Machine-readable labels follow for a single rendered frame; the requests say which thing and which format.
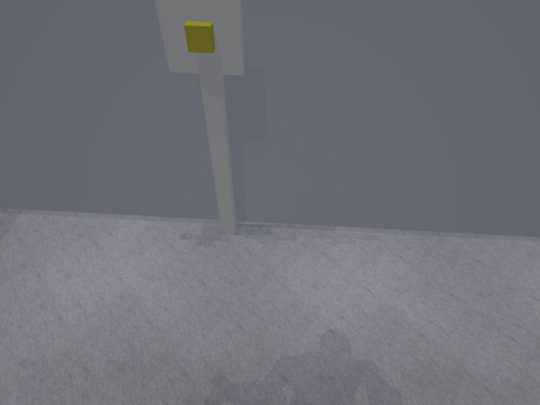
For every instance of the button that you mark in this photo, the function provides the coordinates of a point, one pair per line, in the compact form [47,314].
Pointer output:
[199,36]

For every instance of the panel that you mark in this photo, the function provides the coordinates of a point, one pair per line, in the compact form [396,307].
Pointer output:
[227,59]

